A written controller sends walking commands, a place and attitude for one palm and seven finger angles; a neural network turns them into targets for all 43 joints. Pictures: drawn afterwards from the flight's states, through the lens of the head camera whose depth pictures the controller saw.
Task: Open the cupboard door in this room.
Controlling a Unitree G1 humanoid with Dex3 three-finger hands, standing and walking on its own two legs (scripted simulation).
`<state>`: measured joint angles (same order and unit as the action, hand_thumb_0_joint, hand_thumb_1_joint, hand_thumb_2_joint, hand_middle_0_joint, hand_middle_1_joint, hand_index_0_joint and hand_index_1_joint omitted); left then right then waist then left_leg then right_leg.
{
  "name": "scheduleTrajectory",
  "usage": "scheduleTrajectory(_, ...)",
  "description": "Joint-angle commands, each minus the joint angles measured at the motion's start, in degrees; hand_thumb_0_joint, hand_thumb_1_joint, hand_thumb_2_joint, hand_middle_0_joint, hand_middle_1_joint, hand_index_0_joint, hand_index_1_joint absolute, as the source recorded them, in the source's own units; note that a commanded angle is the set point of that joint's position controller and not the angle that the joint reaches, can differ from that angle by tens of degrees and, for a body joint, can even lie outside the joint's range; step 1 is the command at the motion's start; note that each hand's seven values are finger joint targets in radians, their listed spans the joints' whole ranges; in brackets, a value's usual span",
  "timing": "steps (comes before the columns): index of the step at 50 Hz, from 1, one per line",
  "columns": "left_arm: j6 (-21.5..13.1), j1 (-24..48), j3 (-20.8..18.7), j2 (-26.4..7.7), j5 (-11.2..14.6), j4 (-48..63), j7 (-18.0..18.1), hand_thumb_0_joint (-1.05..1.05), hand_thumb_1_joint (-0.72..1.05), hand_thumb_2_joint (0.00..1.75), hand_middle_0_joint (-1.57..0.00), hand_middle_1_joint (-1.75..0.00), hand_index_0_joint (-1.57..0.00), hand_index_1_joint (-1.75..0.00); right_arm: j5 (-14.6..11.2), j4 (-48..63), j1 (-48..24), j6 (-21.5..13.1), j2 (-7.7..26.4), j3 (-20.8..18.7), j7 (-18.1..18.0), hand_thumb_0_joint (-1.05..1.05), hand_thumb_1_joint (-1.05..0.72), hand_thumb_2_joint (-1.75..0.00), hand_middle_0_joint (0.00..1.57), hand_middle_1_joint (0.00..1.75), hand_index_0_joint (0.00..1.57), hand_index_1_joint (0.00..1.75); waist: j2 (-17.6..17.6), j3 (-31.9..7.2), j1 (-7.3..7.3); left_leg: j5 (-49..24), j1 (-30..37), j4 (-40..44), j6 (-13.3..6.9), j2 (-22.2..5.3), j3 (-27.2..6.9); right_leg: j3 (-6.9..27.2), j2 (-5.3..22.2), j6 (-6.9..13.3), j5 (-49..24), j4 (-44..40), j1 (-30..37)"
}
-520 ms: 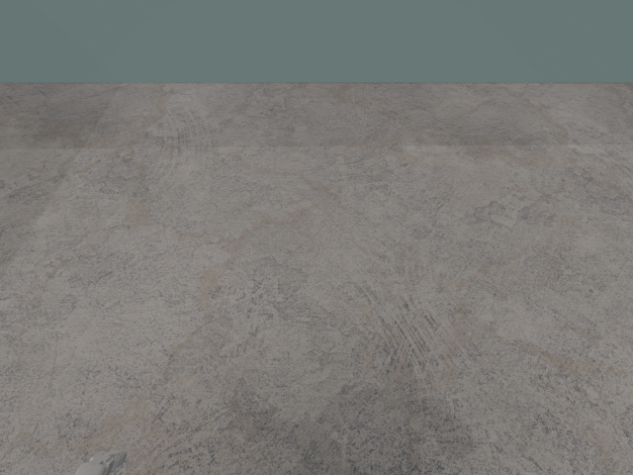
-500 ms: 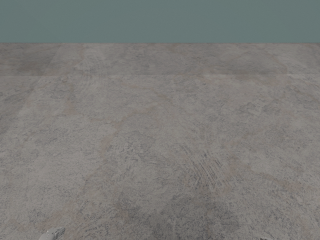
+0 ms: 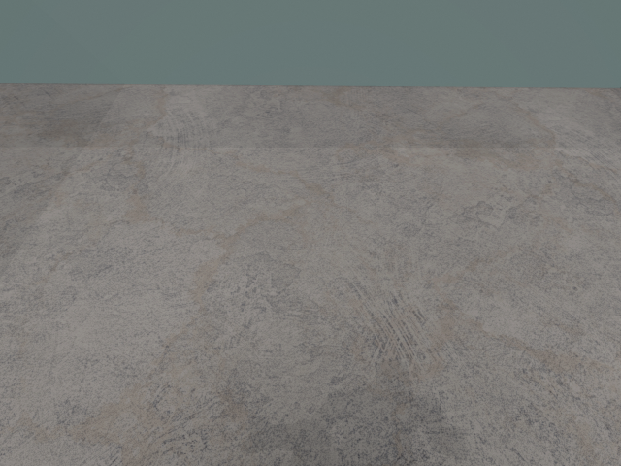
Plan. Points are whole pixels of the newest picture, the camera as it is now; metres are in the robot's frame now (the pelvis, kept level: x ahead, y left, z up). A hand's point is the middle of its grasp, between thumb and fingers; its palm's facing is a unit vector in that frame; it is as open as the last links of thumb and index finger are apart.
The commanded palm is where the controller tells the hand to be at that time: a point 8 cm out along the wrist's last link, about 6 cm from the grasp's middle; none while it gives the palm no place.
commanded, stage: stand and wait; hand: left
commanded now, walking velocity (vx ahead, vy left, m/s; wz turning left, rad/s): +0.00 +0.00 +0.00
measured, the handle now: out of the picture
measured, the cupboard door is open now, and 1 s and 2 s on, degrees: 0 0 0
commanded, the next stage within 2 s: turn or walk to find it in 0.38 s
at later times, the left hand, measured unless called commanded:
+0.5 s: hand out of the picture +0.07 +0.24 -0.15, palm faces -0.02 -0.94 -0.33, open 7.4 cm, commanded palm none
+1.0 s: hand out of the picture +0.01 +0.21 -0.17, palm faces +0.20 -0.94 -0.27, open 7.4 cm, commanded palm none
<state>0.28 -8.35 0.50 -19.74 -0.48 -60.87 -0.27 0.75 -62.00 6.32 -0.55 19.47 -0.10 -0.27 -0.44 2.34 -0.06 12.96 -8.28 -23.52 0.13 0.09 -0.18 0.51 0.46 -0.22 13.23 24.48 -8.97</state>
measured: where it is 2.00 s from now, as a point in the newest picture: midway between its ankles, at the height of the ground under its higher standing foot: outside the picture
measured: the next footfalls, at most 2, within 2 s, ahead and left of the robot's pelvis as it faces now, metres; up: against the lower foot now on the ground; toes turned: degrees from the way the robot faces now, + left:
right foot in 1.04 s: +0.00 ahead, -0.13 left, +0.00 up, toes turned +13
left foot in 1.42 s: -0.09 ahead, +0.11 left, +0.00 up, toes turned +29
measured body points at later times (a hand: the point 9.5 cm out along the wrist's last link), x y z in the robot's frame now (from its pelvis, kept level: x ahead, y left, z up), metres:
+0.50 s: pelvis -0.01 +0.00 +0.00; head -0.01 +0.00 +0.45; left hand +0.07 +0.29 -0.13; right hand +0.06 -0.30 -0.13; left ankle +0.00 +0.12 -0.74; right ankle +0.00 -0.12 -0.74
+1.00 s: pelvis -0.04 -0.01 -0.01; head +0.00 -0.01 +0.44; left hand +0.00 +0.26 -0.15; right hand +0.05 -0.24 -0.16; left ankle +0.00 +0.12 -0.74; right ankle -0.04 -0.14 -0.72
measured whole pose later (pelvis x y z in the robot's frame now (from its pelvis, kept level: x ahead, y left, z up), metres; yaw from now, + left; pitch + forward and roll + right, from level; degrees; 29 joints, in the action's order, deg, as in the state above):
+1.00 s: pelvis -0.04 -0.01 -0.01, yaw +11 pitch +1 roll -1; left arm 2.4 -10.1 -1.9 -13.0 0.0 -52.7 1.4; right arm 1.4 -54.7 12.9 2.3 11.0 -2.0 -0.4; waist 1.5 3.9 1.3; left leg 10.1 -21.0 -30.2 0.6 4.1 -11.0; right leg 0.0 -0.6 -1.9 26.0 41.8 -18.2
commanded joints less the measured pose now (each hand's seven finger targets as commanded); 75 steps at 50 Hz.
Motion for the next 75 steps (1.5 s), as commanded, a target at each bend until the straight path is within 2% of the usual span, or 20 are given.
scheduleTrajectory(1, -1.67, 3.74, -2.48, -11.84, -0.07, 3.53, 0.81, 0.00, 0.90, 0.90, -0.20, -0.30, -0.20, -0.30, -0.12, 3.47, -3.51, -1.41, 11.80, -2.31, -0.51, 0.00, -0.90, -0.90, 0.20, 0.30, 0.20, 0.30, 0.33, -3.70, 0.05, -5.50, -0.07, 4.66, -2.11, -6.26, -5.36, 5.94, 6.32, 2.09, -4.77, -5.33, -0.22)
scheduleTrajectory(21, -1.65, 3.73, -2.60, -12.13, -0.16, 2.66, 0.77, 0.00, 0.90, 0.90, -0.20, -0.30, -0.20, -0.30, -0.12, 2.02, -1.83, -1.41, 12.13, -2.21, -0.21, 0.00, -0.90, -0.90, 0.20, 0.30, 0.20, 0.30, 0.51, -3.36, -0.01, -5.05, -2.05, 4.99, -2.01, -6.33, -6.49, 5.94, 6.57, 1.95, -1.63, -5.92, -0.22)
scheduleTrajectory(34, 1.09, -1.43, -3.29, -6.54, -0.52, 8.61, 2.25, 0.00, 0.90, 0.90, -0.20, -0.30, -0.20, -0.30, 0.07, 7.23, 5.24, 1.81, 3.83, -2.71, 0.27, 0.00, -0.90, -0.90, 0.20, 0.30, 0.20, 0.30, -3.75, -5.41, 0.54, -7.78, -9.70, -10.60, -1.18, -3.02, -6.04, 3.89, 13.24, 3.71, -4.59, 1.60, -4.44)
scheduleTrajectory(36, 1.31, -0.81, -3.49, -5.48, -0.54, 9.95, 2.29, 0.00, 0.90, 0.90, -0.20, -0.30, -0.20, -0.30, 0.24, 8.06, 6.24, 1.92, 3.73, -3.11, 0.34, 0.00, -0.90, -0.90, 0.20, 0.30, 0.20, 0.30, -0.76, -4.55, 1.00, -7.53, -10.29, -8.70, -2.18, -4.20, -9.06, 0.85, 11.31, 2.45, -0.10, 4.97, -7.16)
scheduleTrajectory(38, 1.56, -0.16, -3.57, -3.00, -0.34, 11.05, 2.30, 0.00, 0.90, 0.90, -0.20, -0.30, -0.20, -0.30, 0.72, 9.06, 7.47, 1.66, 5.64, -3.68, 0.30, 0.00, -0.90, -0.90, 0.20, 0.30, 0.20, 0.30, 8.21, -2.82, 1.65, -6.72, -12.45, 0.88, -5.91, -9.58, -21.49, -4.15, 3.72, -0.77, 7.34, 15.21, -9.19)
scheduleTrajectory(40, 1.40, -0.21, -3.62, -1.58, -0.38, 12.02, 2.50, 0.00, 0.90, 0.90, -0.20, -0.30, -0.20, -0.30, 0.53, 9.75, 9.15, 1.19, 6.84, -4.66, -0.33, 0.00, -0.90, -0.90, 0.20, 0.30, 0.20, 0.30, 13.35, -3.74, 2.20, -13.84, -7.21, 6.64, -11.87, -14.70, -31.69, -1.04, 0.76, -1.38, 18.34, 29.35, -15.64)
scheduleTrajectory(45, 0.81, -2.36, -3.64, 1.73, 0.25, 11.73, 2.19, 0.00, 0.90, 0.90, -0.20, -0.30, -0.20, -0.30, 0.71, 10.62, 8.31, 1.49, 5.13, -5.27, -1.26, 0.00, -0.90, -0.90, 0.20, 0.30, 0.20, 0.30, 8.71, -8.06, 1.41, -23.65, -0.33, 0.81, -12.26, -11.44, -26.35, 0.69, 0.25, -2.02, 16.80, 25.43, -15.47)
scheduleTrajectory(49, 0.67, -6.90, -3.98, 1.96, 0.42, 11.09, 2.24, 0.00, 0.90, 0.90, -0.20, -0.30, -0.20, -0.30, 0.51, 11.25, 7.46, 2.22, 4.51, -5.78, -0.78, 0.00, -0.90, -0.90, 0.20, 0.30, 0.20, 0.30, 8.69, -7.92, -0.15, -17.40, -6.32, -0.82, -8.58, -7.34, -24.70, -0.93, -1.70, -2.04, 7.92, 8.27, -3.75)
scheduleTrajectory(50, 0.44, -9.61, -4.35, 1.24, 0.33, 10.59, 2.39, 0.00, 0.90, 0.90, -0.20, -0.30, -0.20, -0.30, 0.16, 11.99, 6.50, 2.37, 3.61, -5.80, -0.58, 0.00, -0.90, -0.90, 0.20, 0.30, 0.20, 0.30, 6.75, -8.22, -1.44, -10.78, -11.44, -2.77, -6.33, -5.31, -23.07, -0.71, -0.47, -1.84, 2.68, -0.09, 3.27)
scheduleTrajectory(51, 0.10, -10.78, -5.20, -2.41, -0.46, 10.42, 2.69, 0.00, 0.90, 0.90, -0.20, -0.30, -0.20, -0.30, -0.33, 12.74, 6.42, 2.57, 0.76, -5.57, -0.19, 0.00, -0.90, -0.90, 0.20, 0.30, 0.20, 0.30, -2.62, -6.77, -1.82, 1.92, -22.07, -11.15, -2.48, -0.38, -16.54, 7.57, 8.83, 0.91, 6.08, -6.36, 10.18)
scheduleTrajectory(52, -0.07, -9.46, -6.02, -7.14, -1.24, 11.52, 2.82, 0.00, 0.90, 0.90, -0.20, -0.30, -0.20, -0.30, -0.08, 14.50, 5.81, 2.46, -2.08, -5.30, -0.09, 0.00, -0.90, -0.90, 0.20, 0.30, 0.20, 0.30, -16.74, -2.72, -2.11, 15.55, -30.72, -25.48, 1.64, 6.29, -4.36, 23.81, 24.36, 7.57, 5.50, -11.34, 7.70)
scheduleTrajectory(54, -0.10, -5.22, -5.50, -4.61, -0.82, 12.99, 3.21, 0.00, 0.90, 0.90, -0.20, -0.30, -0.20, -0.30, 0.48, 13.57, 3.53, 3.44, 0.19, -6.32, 0.39, 0.00, -0.90, -0.90, 0.20, 0.30, 0.20, 0.30, -9.26, 0.41, -0.46, 14.78, -25.15, -40.32, 0.80, 1.76, -6.39, 19.44, 23.26, 9.32, 3.80, -11.32, -7.05)
scheduleTrajectory(57, -0.75, -1.75, -4.35, -1.76, -0.92, 13.38, 2.60, 0.00, 0.90, 0.90, -0.20, -0.30, -0.20, -0.30, 0.36, 10.55, 7.25, 3.68, -1.09, -5.82, 1.21, 0.00, -0.90, -0.90, 0.20, 0.30, 0.20, 0.30, -8.25, 1.54, 2.14, 7.15, -24.33, -46.17, 2.32, 0.02, -2.28, 4.93, 15.95, 7.62, -6.70, -7.14, -5.89)
scheduleTrajectory(64, -0.65, -11.36, -5.04, -3.90, -1.47, 10.01, 2.50, 0.00, 0.90, 0.90, -0.20, -0.30, -0.20, -0.30, -0.15, 11.89, -0.54, 3.24, -2.59, -4.33, 1.19, 0.00, -0.90, -0.90, 0.20, 0.30, 0.20, 0.30, -10.42, -0.93, -2.59, 12.90, -20.19, -27.99, 3.11, -0.59, 2.94, 0.95, 17.88, 8.77, -27.28, -1.51, 4.11)
scheduleTrajectory(68, -0.23, -10.72, -5.71, -5.75, -1.47, 9.51, 2.50, 0.00, 0.90, 0.90, -0.20, -0.30, -0.20, -0.30, -0.46, 11.45, 1.30, 2.46, -2.08, -3.83, 0.93, 0.00, -0.90, -0.90, 0.20, 0.30, 0.20, 0.30, -11.30, -4.01, -1.62, 10.17, -11.83, -14.27, 1.97, 0.04, 5.61, -1.27, 18.29, 7.02, -32.38, 3.68, 4.57)
scheduleTrajectory(70, 0.14, -9.04, -5.68, -4.61, -0.69, 9.73, 2.35, 0.00, 0.90, 0.90, -0.20, -0.30, -0.20, -0.30, -0.14, 10.09, 6.66, 1.56, 0.59, -4.34, 0.87, 0.00, -0.90, -0.90, 0.20, 0.30, 0.20, 0.30, -6.01, -7.15, 1.61, -5.12, 1.24, 0.60, 0.54, -2.01, 3.89, -5.99, 15.73, 2.24, -26.23, 13.67, -1.43)
scheduleTrajectory(71, 0.51, -10.20, -5.29, -1.31, -0.22, 11.44, 1.95, 0.00, 0.90, 0.90, -0.20, -0.30, -0.20, -0.30, 0.45, 10.17, 8.55, 0.97, 6.53, -5.63, 0.70, 0.00, -0.90, -0.90, 0.20, 0.30, 0.20, 0.30, 10.24, -9.75, 2.19, -24.61, 12.59, 2.15, -4.94, -15.60, -12.43, -9.73, 8.92, -2.25, -2.32, 25.13, -16.11)
scheduleTrajectory(72, 0.71, -7.76, -4.09, 1.19, -0.73, 13.30, 1.97, 0.00, 0.90, 0.90, -0.20, -0.30, -0.20, -0.30, -0.15, 9.63, 11.28, 1.39, 9.38, -6.20, 0.44, 0.00, -0.90, -0.90, 0.20, 0.30, 0.20, 0.30, 16.15, -9.07, 3.16, -43.98, 11.93, 1.53, -11.86, -23.73, -18.85, -7.06, 5.47, -3.64, 24.63, 33.50, -22.13)
scheduleTrajectory(73, 1.46, -4.22, -4.05, 0.73, -0.60, 13.27, 2.35, 0.00, 0.90, 0.90, -0.20, -0.30, -0.20, -0.30, -0.05, 8.28, 12.86, 1.03, 8.18, -6.16, -0.48, 0.00, -0.90, -0.90, 0.20, 0.30, 0.20, 0.30, 13.14, -9.72, 4.57, -45.65, 10.90, 0.42, -13.28, -22.52, -18.34, -2.53, 5.42, -3.75, 23.65, 38.04, -23.24)
scheduleTrajectory(75, 1.58, -2.50, -4.63, 0.37, -0.41, 11.94, 1.91, 0.00, 0.90, 0.90, -0.20, -0.30, -0.20, -0.30, 0.28, 9.38, 7.43, 1.12, 4.98, -5.28, -1.06, 0.00, -0.90, -0.90, 0.20, 0.30, 0.20, 0.30, 10.55, -5.08, 2.50, -37.04, 4.92, 0.60, -11.54, -17.77, -13.44, -0.70, 6.23, -3.79, 16.94, 40.96, -23.61)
